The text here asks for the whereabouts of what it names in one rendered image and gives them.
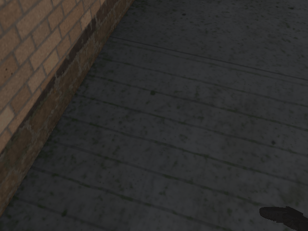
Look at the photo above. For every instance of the robot right hand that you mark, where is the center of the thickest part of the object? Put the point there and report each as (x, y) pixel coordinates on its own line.
(288, 216)

